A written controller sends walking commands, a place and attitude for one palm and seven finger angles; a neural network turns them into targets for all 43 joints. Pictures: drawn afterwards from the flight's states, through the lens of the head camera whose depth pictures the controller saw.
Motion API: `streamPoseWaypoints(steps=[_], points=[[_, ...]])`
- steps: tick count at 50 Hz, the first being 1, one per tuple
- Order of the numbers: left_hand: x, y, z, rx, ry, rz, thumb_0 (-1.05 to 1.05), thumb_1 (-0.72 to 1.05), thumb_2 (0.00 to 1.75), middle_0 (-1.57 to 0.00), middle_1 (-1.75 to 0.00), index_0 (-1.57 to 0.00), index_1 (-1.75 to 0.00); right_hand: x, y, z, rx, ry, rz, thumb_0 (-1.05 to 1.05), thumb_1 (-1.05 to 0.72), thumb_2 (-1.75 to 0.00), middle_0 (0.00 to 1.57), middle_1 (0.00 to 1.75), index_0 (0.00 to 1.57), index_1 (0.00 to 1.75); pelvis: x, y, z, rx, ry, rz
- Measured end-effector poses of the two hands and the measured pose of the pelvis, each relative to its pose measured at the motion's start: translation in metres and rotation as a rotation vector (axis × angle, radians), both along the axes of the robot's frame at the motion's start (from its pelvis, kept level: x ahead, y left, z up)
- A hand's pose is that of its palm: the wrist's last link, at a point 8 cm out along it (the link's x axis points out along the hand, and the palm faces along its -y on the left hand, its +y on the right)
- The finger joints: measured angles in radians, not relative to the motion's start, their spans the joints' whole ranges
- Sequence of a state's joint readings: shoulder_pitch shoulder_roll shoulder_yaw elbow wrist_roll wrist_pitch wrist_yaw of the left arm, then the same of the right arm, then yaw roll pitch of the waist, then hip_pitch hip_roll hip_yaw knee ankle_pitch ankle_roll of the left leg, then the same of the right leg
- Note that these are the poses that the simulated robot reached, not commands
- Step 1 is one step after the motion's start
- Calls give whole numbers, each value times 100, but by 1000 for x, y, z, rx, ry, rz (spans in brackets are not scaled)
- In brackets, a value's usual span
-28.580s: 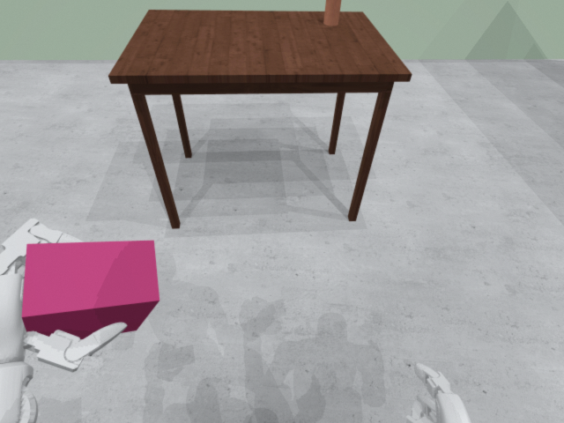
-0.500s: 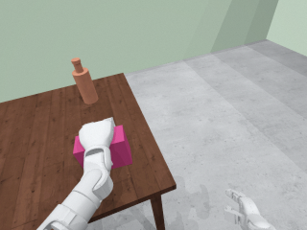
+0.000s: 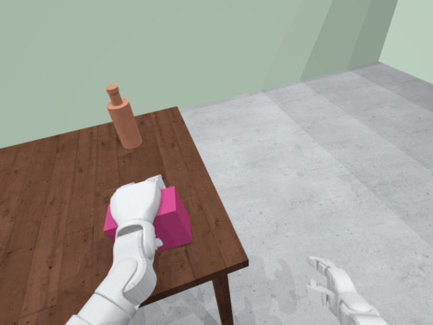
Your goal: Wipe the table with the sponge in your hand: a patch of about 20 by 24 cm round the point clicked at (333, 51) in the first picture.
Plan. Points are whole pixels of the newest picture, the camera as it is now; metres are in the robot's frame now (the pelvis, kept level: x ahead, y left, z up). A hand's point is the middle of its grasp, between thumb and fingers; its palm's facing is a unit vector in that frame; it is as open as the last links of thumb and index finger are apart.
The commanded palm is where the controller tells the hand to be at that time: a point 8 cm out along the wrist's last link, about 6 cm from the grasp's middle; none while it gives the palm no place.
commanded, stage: slide back across to the middle lane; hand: left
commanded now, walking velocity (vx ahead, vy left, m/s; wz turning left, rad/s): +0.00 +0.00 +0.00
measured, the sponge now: (154, 228) +0.30 +0.18 +0.03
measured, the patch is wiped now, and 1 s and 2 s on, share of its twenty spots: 1.00 1.00 1.00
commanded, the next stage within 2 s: wipe forward along the middle lane in 0.46 s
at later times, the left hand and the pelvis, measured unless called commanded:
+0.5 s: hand (117, 227) +0.26 +0.23 +0.08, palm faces +0.07 -0.15 -0.99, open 10.6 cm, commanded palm +0.22 +0.24 +0.14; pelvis -0.01 -0.01 +0.00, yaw -1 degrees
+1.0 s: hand (105, 218) +0.29 +0.27 +0.07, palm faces -0.01 -0.08 -1.00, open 10.6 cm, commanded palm +0.27 +0.26 +0.12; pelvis -0.01 +0.00 +0.00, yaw +1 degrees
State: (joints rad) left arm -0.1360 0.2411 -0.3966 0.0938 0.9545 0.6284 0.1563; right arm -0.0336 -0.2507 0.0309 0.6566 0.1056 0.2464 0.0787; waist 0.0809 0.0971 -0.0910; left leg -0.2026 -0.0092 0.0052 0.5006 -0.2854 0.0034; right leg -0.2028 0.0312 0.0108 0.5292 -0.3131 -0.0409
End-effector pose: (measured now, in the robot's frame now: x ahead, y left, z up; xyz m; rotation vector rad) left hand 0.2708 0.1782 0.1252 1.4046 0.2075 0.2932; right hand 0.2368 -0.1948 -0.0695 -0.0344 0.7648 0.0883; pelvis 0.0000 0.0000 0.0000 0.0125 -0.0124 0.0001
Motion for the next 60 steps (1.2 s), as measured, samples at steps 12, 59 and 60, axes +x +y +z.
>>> streamPoseWaypoints(steps=[12,59,60], points=[[-17,13,8,-57,-13,3,-1,-52,103,-63,-133,-66,-132,-17,-20,-3,-49,13,-50,2,-90,-90,19,30,20,29,-3,-5,2,1,-21,-17],[16,89,-1,72,114,100,-2,-54,104,-66,-131,-69,-130,-46,-22,-25,-150,98,-78,2,-90,-90,20,30,20,30,-8,5,3,-11,35,24],[17,90,-1,74,115,99,-2,-54,104,-66,-131,-69,-129,-47,-23,-25,-152,101,-81,2,-90,-90,20,30,20,30,-8,6,3,-12,37,24]])
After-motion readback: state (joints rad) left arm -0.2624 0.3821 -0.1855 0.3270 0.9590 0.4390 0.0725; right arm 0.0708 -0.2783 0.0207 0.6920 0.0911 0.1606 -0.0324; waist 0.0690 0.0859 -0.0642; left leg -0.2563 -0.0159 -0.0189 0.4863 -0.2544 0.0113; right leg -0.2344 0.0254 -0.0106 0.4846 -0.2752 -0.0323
